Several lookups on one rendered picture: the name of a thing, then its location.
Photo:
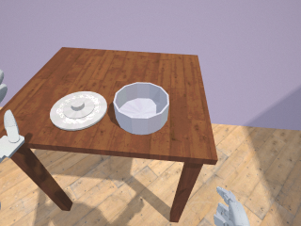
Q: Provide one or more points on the pot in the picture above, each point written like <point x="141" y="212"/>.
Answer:
<point x="141" y="108"/>

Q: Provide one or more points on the right robot hand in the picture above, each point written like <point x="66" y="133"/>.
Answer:
<point x="234" y="215"/>

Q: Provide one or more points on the knob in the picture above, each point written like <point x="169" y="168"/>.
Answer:
<point x="77" y="104"/>

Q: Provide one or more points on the table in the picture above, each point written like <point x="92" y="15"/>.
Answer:
<point x="187" y="136"/>

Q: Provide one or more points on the left robot hand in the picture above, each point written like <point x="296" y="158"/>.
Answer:
<point x="13" y="141"/>

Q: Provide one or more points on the lid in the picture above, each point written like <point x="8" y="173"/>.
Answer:
<point x="65" y="117"/>

